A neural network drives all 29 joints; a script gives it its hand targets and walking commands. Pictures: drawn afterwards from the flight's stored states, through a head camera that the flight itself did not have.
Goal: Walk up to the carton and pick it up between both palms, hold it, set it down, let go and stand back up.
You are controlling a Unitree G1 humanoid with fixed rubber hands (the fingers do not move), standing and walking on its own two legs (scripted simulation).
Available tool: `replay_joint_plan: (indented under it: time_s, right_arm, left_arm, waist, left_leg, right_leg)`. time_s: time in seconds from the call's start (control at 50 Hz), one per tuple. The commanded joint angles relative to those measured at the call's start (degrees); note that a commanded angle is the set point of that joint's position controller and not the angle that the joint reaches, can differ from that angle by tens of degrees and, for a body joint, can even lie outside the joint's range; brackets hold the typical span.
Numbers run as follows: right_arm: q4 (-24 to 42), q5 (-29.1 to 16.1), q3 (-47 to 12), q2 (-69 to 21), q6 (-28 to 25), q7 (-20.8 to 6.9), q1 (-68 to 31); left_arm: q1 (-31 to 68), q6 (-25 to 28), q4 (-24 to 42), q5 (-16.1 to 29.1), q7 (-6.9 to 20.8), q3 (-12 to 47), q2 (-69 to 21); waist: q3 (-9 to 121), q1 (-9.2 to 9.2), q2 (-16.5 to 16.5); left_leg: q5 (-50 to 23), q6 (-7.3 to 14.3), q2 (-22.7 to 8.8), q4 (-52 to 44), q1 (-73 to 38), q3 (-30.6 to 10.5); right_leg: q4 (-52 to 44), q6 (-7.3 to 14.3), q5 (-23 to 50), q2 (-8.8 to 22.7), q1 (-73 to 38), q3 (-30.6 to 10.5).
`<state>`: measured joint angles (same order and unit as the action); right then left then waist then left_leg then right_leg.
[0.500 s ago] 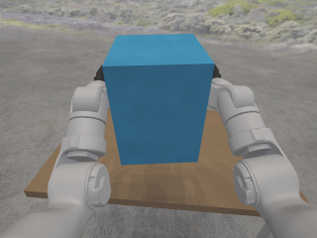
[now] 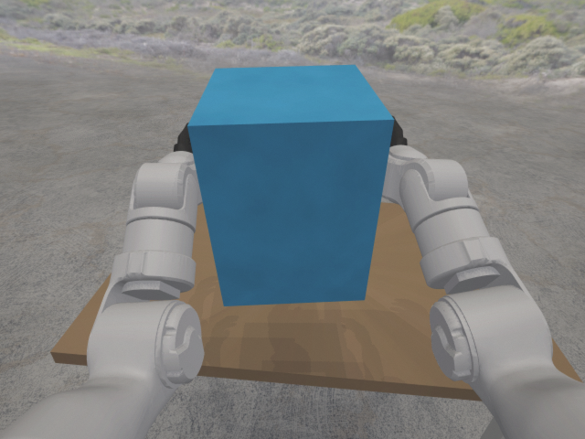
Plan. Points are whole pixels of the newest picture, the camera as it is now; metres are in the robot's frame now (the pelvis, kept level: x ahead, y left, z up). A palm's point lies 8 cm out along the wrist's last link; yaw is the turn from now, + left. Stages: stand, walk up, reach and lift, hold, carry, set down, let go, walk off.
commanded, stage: hold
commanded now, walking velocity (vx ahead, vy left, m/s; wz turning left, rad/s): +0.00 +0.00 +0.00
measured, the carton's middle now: (290, 184) +0.34 +0.01 +0.28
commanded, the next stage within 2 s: none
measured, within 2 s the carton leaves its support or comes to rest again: neither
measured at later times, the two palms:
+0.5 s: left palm (188, 168) +0.37 +0.14 +0.28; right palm (393, 162) +0.36 -0.13 +0.30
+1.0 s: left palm (186, 170) +0.37 +0.14 +0.28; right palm (390, 163) +0.36 -0.13 +0.30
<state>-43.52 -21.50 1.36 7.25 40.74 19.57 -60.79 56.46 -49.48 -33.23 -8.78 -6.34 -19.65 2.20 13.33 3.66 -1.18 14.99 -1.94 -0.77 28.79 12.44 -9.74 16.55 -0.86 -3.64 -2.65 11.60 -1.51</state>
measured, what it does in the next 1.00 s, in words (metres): stands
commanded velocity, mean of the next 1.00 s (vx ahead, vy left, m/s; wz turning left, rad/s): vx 0.00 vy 0.00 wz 0.00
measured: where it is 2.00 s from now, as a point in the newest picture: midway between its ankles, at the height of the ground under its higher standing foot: outside the picture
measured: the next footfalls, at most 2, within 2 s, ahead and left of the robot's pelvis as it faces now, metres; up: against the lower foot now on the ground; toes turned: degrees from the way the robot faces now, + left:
none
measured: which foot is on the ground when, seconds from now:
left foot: down 0.00-1.00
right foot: down 0.00-1.00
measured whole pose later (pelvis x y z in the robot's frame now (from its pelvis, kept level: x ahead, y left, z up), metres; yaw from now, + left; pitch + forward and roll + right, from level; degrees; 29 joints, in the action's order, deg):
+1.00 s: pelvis +0.00 +0.00 +0.00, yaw +0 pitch -1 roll -3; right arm -43.9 -21.6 1.4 7.4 41.1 19.6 -61.1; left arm 56.7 -49.3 -34.1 -8.8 -6.2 -19.5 2.3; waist 13.6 3.6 -1.0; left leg 14.9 -1.8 -0.7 28.9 12.9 -9.4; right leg 16.7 -1.0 -3.7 -2.7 12.0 -2.0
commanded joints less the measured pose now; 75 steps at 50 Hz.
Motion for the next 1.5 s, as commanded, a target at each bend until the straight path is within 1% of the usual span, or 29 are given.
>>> replay_joint_plan:
  time_s: [0.0, 0.04, 0.06, 0.08, 0.1, 0.12, 0.14, 0.16, 0.24, 0.26, 0.28, 0.36, 0.38, 0.42, 0.44, 0.52, 0.54, 0.56, 0.62, 0.68, 0.76, 0.8, 0.96, 1.16, 1.26, 1.32, 1.34, 1.42, 1.48]
  right_arm:
    - [25.64, -13.79, -11.69, -44.8, -3.34, -9.9, -63.43]
    - [27.0, -13.85, -11.69, -45.27, -3.65, -9.94, -65.66]
    - [25.87, -12.78, -10.18, -44.48, -3.64, -9.71, -64.62]
    - [27.87, -13.45, -11.89, -45.58, -3.97, -10.01, -66.62]
    - [27.89, -12.82, -11.58, -45.6, -3.7, -10.01, -66.38]
    - [26.68, -13.54, -12.32, -45.82, -3.68, -10.15, -66.86]
    - [25.48, -13.46, -11.66, -45.44, -3.37, -10.06, -65.97]
    - [25.49, -13.54, -11.17, -45.07, -3.47, -10.16, -64.53]
    - [26.0, -13.54, -11.48, -45.52, -3.8, -10.51, -67.11]
    - [23.34, -12.78, -10.25, -44.69, -3.43, -10.3, -64.37]
    - [23.08, -13.44, -10.55, -45.26, -3.58, -10.54, -65.62]
    - [22.36, -12.51, -9.84, -44.97, -3.7, -10.75, -66.18]
    - [24.55, -12.9, -10.01, -45.12, -3.82, -10.65, -66.01]
    - [26.18, -13.74, -11.43, -46.55, -4.12, -10.59, -66.37]
    - [26.43, -13.59, -11.11, -45.55, -3.93, -10.28, -64.59]
    - [24.24, -13.62, -10.93, -45.08, -3.66, -10.56, -66.76]
    - [23.7, -12.81, -10.32, -44.96, -3.54, -10.15, -64.29]
    - [25.24, -14.02, -11.83, -45.92, -3.94, -10.31, -65.41]
    - [26.43, -13.49, -11.6, -45.57, -3.65, -10.07, -64.19]
    - [26.77, -13.16, -11.76, -46.48, -3.53, -9.91, -65.99]
    - [24.98, -12.65, -10.56, -45.4, -3.4, -10.03, -65.16]
    - [25.13, -13.4, -11.61, -46.72, -3.69, -10.35, -66.36]
    - [26.95, -14.14, -11.38, -44.91, -3.71, -10.22, -65.29]
    - [24.01, -13.58, -10.9, -45.35, -3.88, -10.78, -66.09]
    - [25.55, -14.2, -11.61, -44.66, -3.66, -10.24, -63.15]
    - [25.28, -14.16, -12.12, -45.05, -3.71, -10.26, -65.71]
    - [24.4, -13.21, -10.52, -44.51, -3.3, -10.01, -64.48]
    - [26.77, -14.62, -12.87, -46.97, -3.42, -9.67, -65.05]
    - [28.42, -14.94, -13.19, -46.26, -3.1, -9.12, -63.63]
  left_arm:
    - [55.35, 5.75, 13.7, 9.66, 9.44, 21.18, -40.13]
    - [54.82, 5.41, 12.73, 9.02, 9.55, 21.01, -40.56]
    - [54.51, 5.43, 10.72, 9.21, 9.82, 20.8, -40.36]
    - [55.15, 5.74, 12.08, 9.2, 9.55, 20.7, -40.62]
    - [55.4, 5.86, 11.76, 9.94, 9.71, 21.36, -40.56]
    - [56.35, 5.79, 11.81, 9.05, 9.38, 20.69, -40.21]
    - [54.63, 5.37, 9.02, 8.36, 9.55, 19.78, -39.67]
    - [57.0, 5.82, 13.49, 9.54, 9.48, 22.09, -40.98]
    - [56.18, 5.77, 11.13, 8.81, 9.24, 21.21, -41.42]
    - [56.0, 5.58, 10.54, 8.68, 9.27, 21.32, -41.51]
    - [56.24, 5.64, 10.29, 8.31, 9.29, 20.24, -40.91]
    - [56.77, 6.09, 8.02, 8.09, 9.23, 18.64, -39.7]
    - [57.43, 6.34, 9.67, 9.6, 9.39, 20.71, -40.96]
    - [58.18, 6.89, 12.14, 10.1, 8.95, 20.87, -40.98]
    - [55.61, 6.37, 11.07, 10.33, 9.12, 21.46, -40.99]
    - [55.87, 5.89, 9.55, 8.25, 9.31, 19.31, -40.56]
    - [55.99, 6.12, 10.28, 8.7, 9.51, 19.99, -40.08]
    - [55.77, 6.14, 11.93, 8.68, 9.5, 20.55, -40.89]
    - [56.01, 6.52, 12.8, 9.98, 9.55, 20.97, -40.28]
    - [54.69, 6.07, 9.61, 9.32, 9.91, 19.69, -39.28]
    - [57.4, 6.28, 11.71, 9.72, 9.8, 21.52, -40.14]
    - [57.11, 6.31, 11.21, 8.97, 9.4, 19.91, -40.14]
    - [56.31, 6.09, 12.46, 10.44, 9.17, 22.12, -41.85]
    - [57.48, 6.46, 10.36, 9.29, 8.92, 20.21, -41.05]
    - [54.93, 6.15, 13.32, 9.45, 9.06, 21.88, -41.48]
    - [53.44, 5.46, 9.73, 7.46, 9.34, 18.93, -39.56]
    - [54.16, 5.59, 8.98, 8.18, 9.85, 19.03, -38.84]
    - [55.94, 6.24, 12.68, 9.2, 9.98, 19.79, -39.03]
    - [55.34, 6.21, 15.41, 10.57, 9.79, 22.38, -39.87]
  waist:
    - [24.47, 1.43, -3.69]
    - [24.42, 0.67, -3.53]
    - [22.3, 2.17, -3.45]
    - [24.85, 0.29, -2.59]
    - [24.11, 1.09, -2.71]
    - [24.15, -0.31, -3.27]
    - [22.29, 0.37, -1.79]
    - [25.18, 2.0, -4.15]
    - [23.87, 0.23, -4.64]
    - [23.26, 1.83, -4.8]
    - [22.23, 0.17, -4.37]
    - [22.24, 0.14, -2.37]
    - [25.05, 1.6, -3.66]
    - [27.78, 0.27, -3.79]
    - [26.58, 1.7, -3.49]
    - [23.65, -0.46, -3.22]
    - [24.37, 1.31, -3.36]
    - [26.19, -0.13, -4.03]
    - [25.83, 1.75, -2.6]
    - [23.61, 0.76, -1.58]
    - [23.62, 2.02, -3.88]
    - [23.92, -0.17, -3.33]
    - [26.43, 1.53, -4.15]
    - [22.72, 0.38, -4.11]
    - [26.5, 1.57, -4.37]
    - [23.3, -1.07, -2.82]
    - [21.12, 1.17, -2.05]
    - [25.58, 0.38, -1.9]
    - [27.9, 2.01, -3.44]
  left_leg:
    - [-14.35, -1.22, 4.0, -6.3, 2.76, 4.9]
    - [-12.32, -0.93, 4.27, -6.65, 3.01, 5.14]
    - [-9.74, -0.85, 4.48, -6.97, 3.95, 5.15]
    - [-10.7, -0.53, 4.4, -6.71, 3.56, 4.93]
    - [-10.27, -0.6, 4.35, -6.8, 3.73, 4.96]
    - [-11.26, -0.68, 4.3, -6.83, 3.37, 4.99]
    - [-10.45, -0.28, 4.38, -6.89, 3.83, 4.92]
    - [-10.51, -1.12, 3.93, -6.86, 3.27, 4.64]
    - [-11.12, -1.03, 4.09, -6.98, 4.02, 5.06]
    - [-9.62, -1.28, 3.83, -7.2, 3.93, 4.79]
    - [-9.05, -0.9, 3.76, -7.62, 4.34, 4.89]
    - [-5.75, -0.15, 3.51, -8.61, 6.01, 4.92]
    - [-8.15, -0.78, 3.9, -7.5, 5.03, 5.02]
    - [-11.68, -0.68, 4.08, -6.88, 3.82, 4.95]
    - [-12.56, -0.81, 4.29, -6.38, 3.61, 4.92]
    - [-10.27, -0.76, 4.08, -7.27, 4.22, 5.07]
    - [-10.15, -0.72, 4.01, -7.19, 3.98, 4.92]
    - [-12.36, -0.97, 4.08, -6.66, 3.16, 4.79]
    - [-13.07, -0.72, 4.19, -6.54, 2.35, 4.75]
    - [-10.96, -0.08, 4.9, -6.66, 3.68, 5.17]
    - [-8.64, -0.94, 4.22, -7.19, 4.13, 5.01]
    - [-9.48, -0.5, 4.25, -7.08, 4.38, 5.06]
    - [-13.0, -1.3, 3.99, -6.25, 2.44, 4.64]
    - [-8.84, -0.66, 3.74, -7.67, 4.65, 4.79]
    - [-14.48, -1.63, 3.96, -6.22, 1.28, 4.91]
    - [-12.75, -0.49, 4.09, -6.73, 3.04, 4.87]
    - [-10.13, -0.37, 4.47, -7.0, 3.84, 4.95]
    - [-13.36, -0.33, 5.03, -6.0, 2.27, 5.38]
    - [-16.02, -1.23, 4.8, -5.42, 0.54, 5.17]
  right_leg:
    - [1.13, 0.36, 7.8, -3.4, -20.35, 0.49]
    - [0.61, 0.21, 5.4, -3.0, -19.49, 0.41]
    - [-0.06, 0.24, 3.71, -2.82, -19.16, 0.34]
    - [0.47, 0.32, 3.85, -2.75, -19.09, 0.3]
    - [0.21, 0.15, 3.55, -2.88, -18.77, 0.42]
    - [0.44, 0.34, 3.69, -3.04, -18.1, 0.49]
    - [0.13, 0.03, 3.21, -2.94, -18.16, 0.49]
    - [1.03, 0.53, 4.17, -3.35, -19.27, 0.45]
    - [0.7, 0.41, 3.63, -3.4, -18.35, 0.67]
    - [0.67, 0.63, 3.26, -3.25, -18.12, 0.57]
    - [0.55, 0.53, 2.25, -3.29, -17.95, 0.73]
    - [0.48, 0.66, -0.03, -3.21, -18.02, 0.47]
    - [0.79, 0.55, 2.7, -3.0, -19.14, 0.29]
    - [1.22, 0.48, 5.61, -3.28, -20.12, 0.28]
    - [1.02, 0.37, 6.97, -3.15, -20.33, 0.08]
    - [0.38, 0.38, 3.26, -3.13, -18.57, 0.41]
    - [0.59, 0.52, 4.05, -3.02, -19.43, 0.52]
    - [0.82, 0.33, 5.4, -3.0, -19.56, 0.44]
    - [0.77, 0.12, 6.38, -2.89, -19.54, 0.51]
    - [-0.01, -0.31, 4.29, -2.34, -18.74, 0.2]
    - [0.21, 0.26, 2.31, -2.79, -17.91, 0.37]
    - [0.64, 0.28, 2.47, -2.98, -17.73, 0.25]
    - [0.99, 0.51, 5.84, -3.5, -19.39, 0.38]
    - [0.68, 0.57, 2.59, -3.62, -18.34, 0.33]
    - [1.05, 0.32, 7.77, -3.67, -20.38, 0.66]
    - [0.32, 0.28, 5.04, -3.24, -18.57, 0.5]
    - [-0.44, -0.04, 3.3, -2.44, -18.21, 0.12]
    - [0.31, -0.62, 7.37, -2.59, -19.65, 0.27]
    - [1.0, -0.52, 11.27, -3.07, -20.83, 0.53]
